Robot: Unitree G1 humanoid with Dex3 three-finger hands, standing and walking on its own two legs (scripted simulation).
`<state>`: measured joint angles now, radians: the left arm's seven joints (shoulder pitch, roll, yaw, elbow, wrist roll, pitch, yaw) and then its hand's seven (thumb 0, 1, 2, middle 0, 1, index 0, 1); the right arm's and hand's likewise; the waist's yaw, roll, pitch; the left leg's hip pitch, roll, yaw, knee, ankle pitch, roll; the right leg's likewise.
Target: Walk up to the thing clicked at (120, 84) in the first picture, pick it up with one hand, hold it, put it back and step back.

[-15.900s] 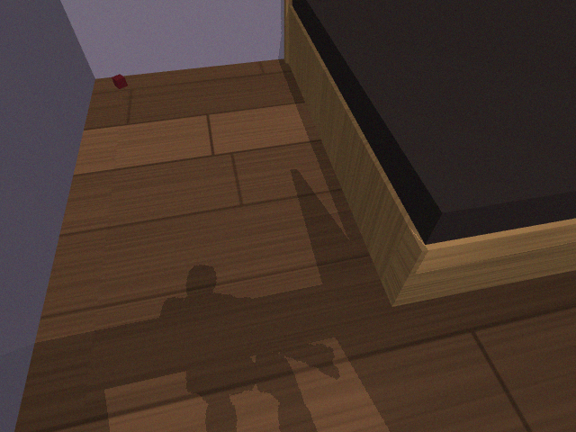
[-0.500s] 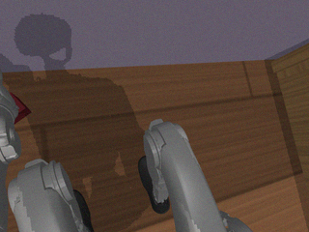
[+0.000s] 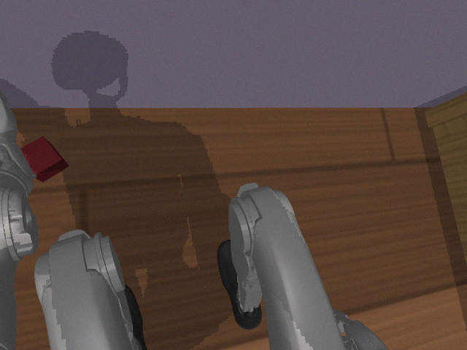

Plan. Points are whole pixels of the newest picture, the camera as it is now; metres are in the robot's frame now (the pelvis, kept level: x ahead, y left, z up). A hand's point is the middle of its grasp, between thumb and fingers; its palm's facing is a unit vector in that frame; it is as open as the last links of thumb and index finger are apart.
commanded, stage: rest palm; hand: left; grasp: from above
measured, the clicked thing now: (43, 159) +0.49 +0.25 -0.29
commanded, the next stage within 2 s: close in 1.00 s
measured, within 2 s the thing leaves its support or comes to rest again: neither
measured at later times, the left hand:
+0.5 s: hand (38, 158) +0.48 +0.25 -0.25, palm faces -0.38 -0.21 -0.90, open 13.8 cm
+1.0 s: hand (35, 164) +0.47 +0.26 -0.26, palm faces -0.42 -0.21 -0.88, open 12.9 cm
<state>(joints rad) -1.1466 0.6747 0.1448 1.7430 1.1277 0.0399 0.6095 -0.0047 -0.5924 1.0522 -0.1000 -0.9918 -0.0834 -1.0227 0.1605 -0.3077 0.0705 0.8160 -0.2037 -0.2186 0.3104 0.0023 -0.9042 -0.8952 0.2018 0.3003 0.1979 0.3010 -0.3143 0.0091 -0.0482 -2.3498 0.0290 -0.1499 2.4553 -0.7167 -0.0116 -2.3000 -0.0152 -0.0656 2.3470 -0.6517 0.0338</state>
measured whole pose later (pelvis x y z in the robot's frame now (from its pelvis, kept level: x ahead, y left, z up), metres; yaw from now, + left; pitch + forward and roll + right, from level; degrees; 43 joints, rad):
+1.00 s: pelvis +0.00 +0.01 -0.01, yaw -5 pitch +29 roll -13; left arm -1.18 0.89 0.16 1.89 1.14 -0.03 0.70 0.00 -0.39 0.98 -0.18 -1.06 -0.21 -1.05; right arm 0.15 -0.35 0.24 0.75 -0.27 -0.34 0.40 0.00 -0.91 -0.90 0.20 0.30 0.20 0.30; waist -0.42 -0.10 0.17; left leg -2.35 0.03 -0.24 2.54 -0.73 0.00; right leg -2.25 0.01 -0.13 2.36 -0.64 0.06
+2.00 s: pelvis -0.01 +0.01 +0.00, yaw -6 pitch +28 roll -15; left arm -1.19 0.95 0.15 1.88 1.09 0.01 0.72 0.00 0.05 0.63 -0.52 -0.74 -0.56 -0.71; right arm 0.16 -0.37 0.29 0.69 -0.26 -0.35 0.39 0.00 -0.90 -0.90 0.20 0.30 0.20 0.30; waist -0.45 -0.13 0.23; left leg -2.32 0.03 -0.26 2.52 -0.72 0.01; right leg -2.21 0.02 -0.16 2.31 -0.62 0.07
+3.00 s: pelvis -0.01 +0.01 +0.00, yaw -6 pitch +29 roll -15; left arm -1.16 0.94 0.17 1.80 1.09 0.01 0.67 0.01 0.02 0.62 -0.79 -0.53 -0.76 -0.55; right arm 0.18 -0.36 0.28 0.68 -0.25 -0.31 0.37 0.00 -0.91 -0.90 0.20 0.30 0.20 0.30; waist -0.43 -0.11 0.19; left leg -2.32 0.03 -0.25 2.50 -0.72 0.00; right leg -2.22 0.02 -0.15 2.29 -0.62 0.06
